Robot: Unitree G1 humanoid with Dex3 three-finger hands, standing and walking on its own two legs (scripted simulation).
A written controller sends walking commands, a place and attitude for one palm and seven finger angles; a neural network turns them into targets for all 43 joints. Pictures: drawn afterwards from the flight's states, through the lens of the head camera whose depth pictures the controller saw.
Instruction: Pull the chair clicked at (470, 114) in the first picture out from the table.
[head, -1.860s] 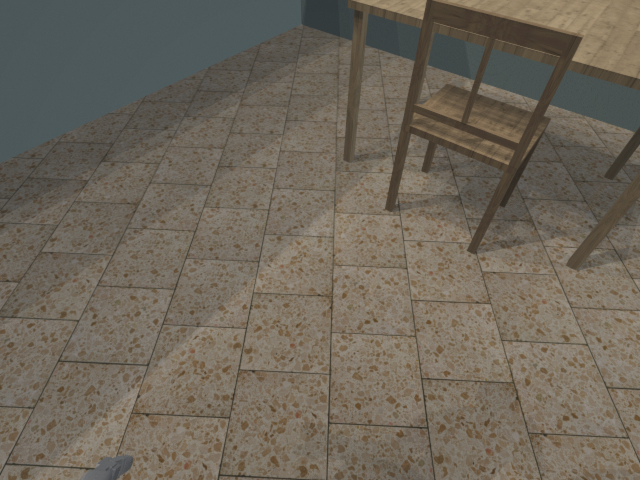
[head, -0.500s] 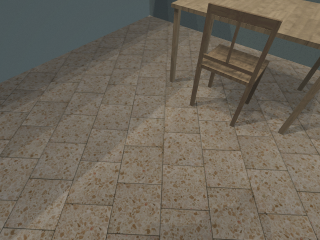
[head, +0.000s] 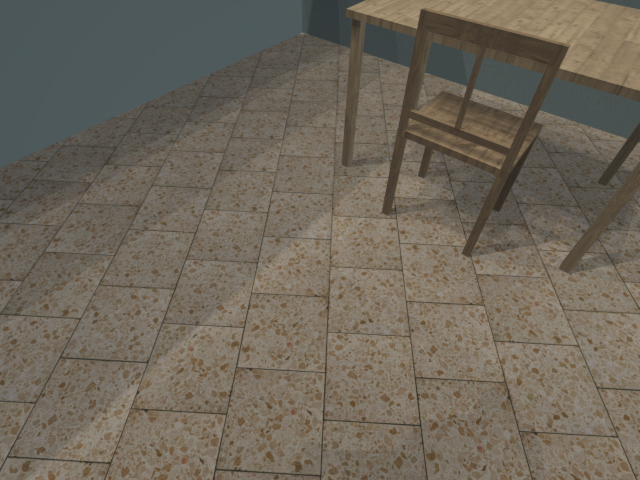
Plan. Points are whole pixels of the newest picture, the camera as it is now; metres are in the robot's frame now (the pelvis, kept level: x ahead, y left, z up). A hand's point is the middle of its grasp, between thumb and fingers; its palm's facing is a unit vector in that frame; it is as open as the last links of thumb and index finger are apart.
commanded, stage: walk to a spot facing it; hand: left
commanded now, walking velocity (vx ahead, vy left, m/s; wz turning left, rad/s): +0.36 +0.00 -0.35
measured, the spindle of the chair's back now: (469, 89) +1.26 -0.40 -0.11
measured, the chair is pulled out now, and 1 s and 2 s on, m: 0.00 0.00 0.00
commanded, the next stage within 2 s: take the last steps up to it in 1.34 s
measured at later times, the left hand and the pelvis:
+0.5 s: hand out of the picture +0.02 +0.18 -0.19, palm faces +0.00 -0.99 -0.13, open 7.4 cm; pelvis +0.11 +0.02 -0.02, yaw -6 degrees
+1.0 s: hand (261, 289) +0.50 +0.15 -0.18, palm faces -0.36 -0.92 -0.17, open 7.4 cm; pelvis +0.32 +0.02 -0.02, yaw -20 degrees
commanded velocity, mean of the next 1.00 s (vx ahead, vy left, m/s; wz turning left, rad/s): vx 0.36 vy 0.00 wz -0.38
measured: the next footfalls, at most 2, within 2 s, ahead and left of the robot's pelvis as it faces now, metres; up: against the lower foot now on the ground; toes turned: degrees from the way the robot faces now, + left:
left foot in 0.54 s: +0.22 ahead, +0.13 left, +0.00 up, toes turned -1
right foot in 1.06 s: +0.46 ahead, -0.10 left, +0.00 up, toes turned -29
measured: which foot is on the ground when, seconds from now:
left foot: down 0.00-0.30, up 0.32-0.52, down 0.54-1.00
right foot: down 0.00-0.54, up 0.56-1.00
